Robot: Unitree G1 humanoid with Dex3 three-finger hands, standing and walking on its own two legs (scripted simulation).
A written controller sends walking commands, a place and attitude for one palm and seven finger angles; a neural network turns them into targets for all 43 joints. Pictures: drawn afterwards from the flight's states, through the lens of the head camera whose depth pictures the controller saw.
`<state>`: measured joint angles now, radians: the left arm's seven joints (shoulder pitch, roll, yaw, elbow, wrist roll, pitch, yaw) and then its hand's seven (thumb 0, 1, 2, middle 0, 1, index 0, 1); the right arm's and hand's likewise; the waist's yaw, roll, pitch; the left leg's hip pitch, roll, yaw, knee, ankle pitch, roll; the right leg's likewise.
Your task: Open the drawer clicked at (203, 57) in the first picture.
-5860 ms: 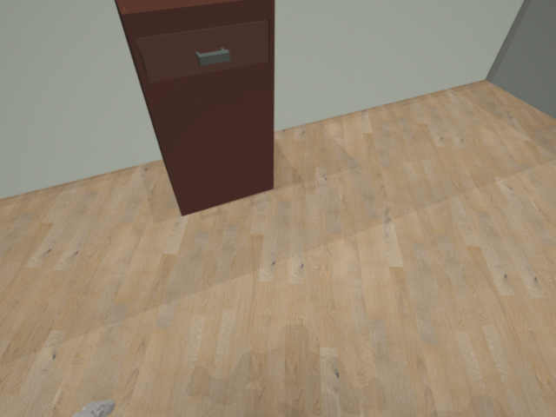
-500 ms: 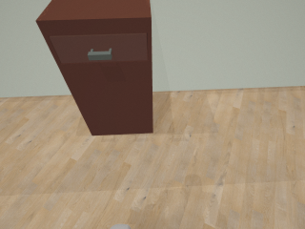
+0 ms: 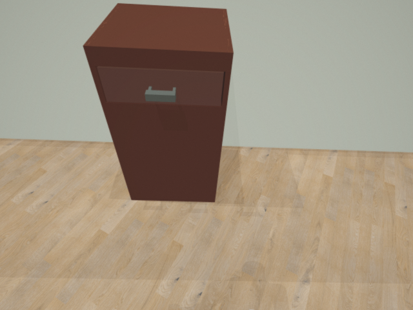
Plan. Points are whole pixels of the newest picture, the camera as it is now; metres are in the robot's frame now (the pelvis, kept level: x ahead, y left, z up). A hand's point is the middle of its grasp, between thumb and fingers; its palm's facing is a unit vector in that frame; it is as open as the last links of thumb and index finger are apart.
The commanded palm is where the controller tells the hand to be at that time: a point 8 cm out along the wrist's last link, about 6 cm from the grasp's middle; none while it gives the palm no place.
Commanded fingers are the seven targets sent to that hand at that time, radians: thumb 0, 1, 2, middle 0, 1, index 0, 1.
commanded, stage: take the last steps up to it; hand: left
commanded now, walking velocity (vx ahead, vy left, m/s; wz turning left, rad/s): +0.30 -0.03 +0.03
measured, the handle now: (161, 92) +0.81 +0.19 -0.03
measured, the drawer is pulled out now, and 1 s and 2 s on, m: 0.00 0.00 0.00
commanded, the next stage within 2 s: come to a stop and stand still in 0.76 s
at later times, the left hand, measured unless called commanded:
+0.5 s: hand out of the picture +0.09 +0.11 -0.17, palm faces +0.14 -0.97 -0.19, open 7.3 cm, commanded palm none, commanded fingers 0.00 0.90 0.90 -0.20 -0.30 -0.20 -0.30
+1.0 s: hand (136, 253) +0.29 +0.19 -0.18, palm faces +0.11 -0.97 -0.20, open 7.3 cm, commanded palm none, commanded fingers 0.00 0.90 0.90 -0.20 -0.30 -0.20 -0.30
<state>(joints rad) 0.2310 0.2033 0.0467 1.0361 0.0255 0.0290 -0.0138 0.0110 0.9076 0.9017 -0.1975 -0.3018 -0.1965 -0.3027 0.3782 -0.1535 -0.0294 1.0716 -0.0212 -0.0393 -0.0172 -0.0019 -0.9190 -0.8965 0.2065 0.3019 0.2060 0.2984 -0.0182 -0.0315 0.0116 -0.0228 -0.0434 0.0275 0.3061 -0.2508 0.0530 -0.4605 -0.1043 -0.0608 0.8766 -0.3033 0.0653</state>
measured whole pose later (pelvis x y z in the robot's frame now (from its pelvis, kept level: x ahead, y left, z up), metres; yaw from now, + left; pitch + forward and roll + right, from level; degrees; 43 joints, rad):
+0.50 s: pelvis +0.13 -0.06 +0.00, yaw +3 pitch -2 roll -1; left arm 0.38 0.14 0.04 1.12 0.02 -0.06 0.02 0.00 0.93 0.90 -0.20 -0.30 -0.20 -0.30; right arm 0.26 -0.18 -0.07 1.06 -0.03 0.00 0.02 0.00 -0.91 -0.90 0.20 0.30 0.20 0.30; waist 0.01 0.03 0.00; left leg -0.53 0.13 0.05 0.92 -0.17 -0.02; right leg -0.07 0.00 -0.18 0.32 -0.21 -0.05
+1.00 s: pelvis +0.26 +0.00 +0.00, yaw +3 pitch -2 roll +1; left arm 0.21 0.18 0.05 1.06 0.02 0.00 0.03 0.01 0.92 0.90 -0.20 -0.30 -0.20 -0.30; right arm 0.26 -0.15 -0.03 1.08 -0.02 -0.04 -0.03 -0.02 -0.94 -0.90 0.20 0.30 0.20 0.30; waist 0.00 -0.04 0.04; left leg -0.14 0.01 0.15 0.41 -0.24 0.03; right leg -0.42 -0.09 -0.07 0.79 -0.30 0.03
